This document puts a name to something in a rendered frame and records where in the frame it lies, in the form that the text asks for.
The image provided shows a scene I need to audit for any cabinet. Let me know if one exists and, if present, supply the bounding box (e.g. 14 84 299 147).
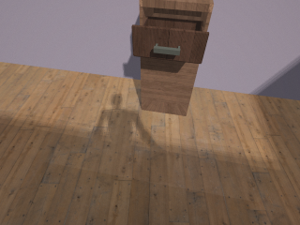
139 0 214 116

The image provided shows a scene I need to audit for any drawer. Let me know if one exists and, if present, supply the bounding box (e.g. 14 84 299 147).
131 16 209 64

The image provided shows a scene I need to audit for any handle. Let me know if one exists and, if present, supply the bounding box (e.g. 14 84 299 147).
153 44 181 56

